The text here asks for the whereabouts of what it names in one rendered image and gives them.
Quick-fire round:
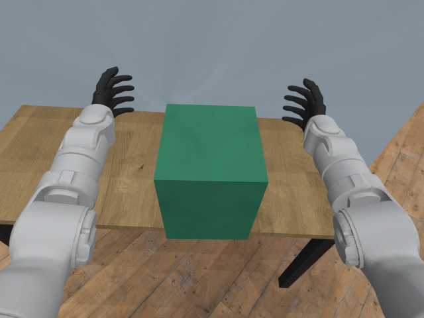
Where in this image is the carton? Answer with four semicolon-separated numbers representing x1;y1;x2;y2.
154;104;268;240

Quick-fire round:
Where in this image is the right robot upper arm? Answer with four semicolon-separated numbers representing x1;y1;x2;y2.
333;201;424;318

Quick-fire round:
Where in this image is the robot right forearm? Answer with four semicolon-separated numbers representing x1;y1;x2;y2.
303;115;420;253

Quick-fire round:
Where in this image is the robot right hand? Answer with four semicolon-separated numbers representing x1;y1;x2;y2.
282;78;326;133

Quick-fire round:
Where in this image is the table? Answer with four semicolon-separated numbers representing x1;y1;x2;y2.
0;105;335;288

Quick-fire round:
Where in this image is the robot left hand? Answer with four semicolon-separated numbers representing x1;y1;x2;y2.
91;66;134;118

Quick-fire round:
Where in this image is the left robot upper arm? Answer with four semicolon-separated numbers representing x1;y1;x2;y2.
0;201;97;318

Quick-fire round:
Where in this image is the robot left forearm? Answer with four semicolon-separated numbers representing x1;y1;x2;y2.
9;104;116;260

